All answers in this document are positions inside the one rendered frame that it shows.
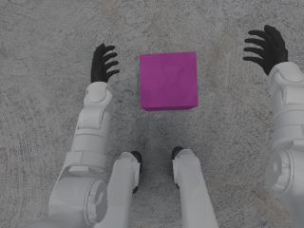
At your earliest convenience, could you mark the carton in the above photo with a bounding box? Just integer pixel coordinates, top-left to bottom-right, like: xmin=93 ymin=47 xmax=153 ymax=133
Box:
xmin=139 ymin=51 xmax=199 ymax=111

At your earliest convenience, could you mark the right robot hand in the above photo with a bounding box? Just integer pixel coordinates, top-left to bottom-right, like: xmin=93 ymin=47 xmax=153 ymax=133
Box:
xmin=242 ymin=25 xmax=289 ymax=76

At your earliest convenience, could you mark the robot right foot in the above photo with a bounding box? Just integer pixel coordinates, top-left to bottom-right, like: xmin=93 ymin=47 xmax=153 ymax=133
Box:
xmin=172 ymin=146 xmax=184 ymax=189

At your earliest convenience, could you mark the robot right forearm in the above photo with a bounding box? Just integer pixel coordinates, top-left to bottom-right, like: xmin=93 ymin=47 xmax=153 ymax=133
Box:
xmin=267 ymin=62 xmax=304 ymax=152

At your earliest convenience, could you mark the right robot shin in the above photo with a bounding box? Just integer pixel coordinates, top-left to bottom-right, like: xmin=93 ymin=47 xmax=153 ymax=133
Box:
xmin=176 ymin=149 xmax=201 ymax=167

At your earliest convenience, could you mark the robot left forearm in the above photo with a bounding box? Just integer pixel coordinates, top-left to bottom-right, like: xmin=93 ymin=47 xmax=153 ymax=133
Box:
xmin=48 ymin=82 xmax=116 ymax=213

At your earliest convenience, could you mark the left robot upper arm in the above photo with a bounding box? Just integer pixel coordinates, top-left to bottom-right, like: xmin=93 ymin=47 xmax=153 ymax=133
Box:
xmin=21 ymin=177 xmax=108 ymax=228

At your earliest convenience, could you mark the right robot upper arm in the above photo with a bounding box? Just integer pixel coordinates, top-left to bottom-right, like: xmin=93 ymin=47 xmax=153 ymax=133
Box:
xmin=265 ymin=148 xmax=304 ymax=228

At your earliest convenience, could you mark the left robot hand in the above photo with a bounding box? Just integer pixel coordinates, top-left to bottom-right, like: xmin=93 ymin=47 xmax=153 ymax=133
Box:
xmin=90 ymin=43 xmax=120 ymax=84

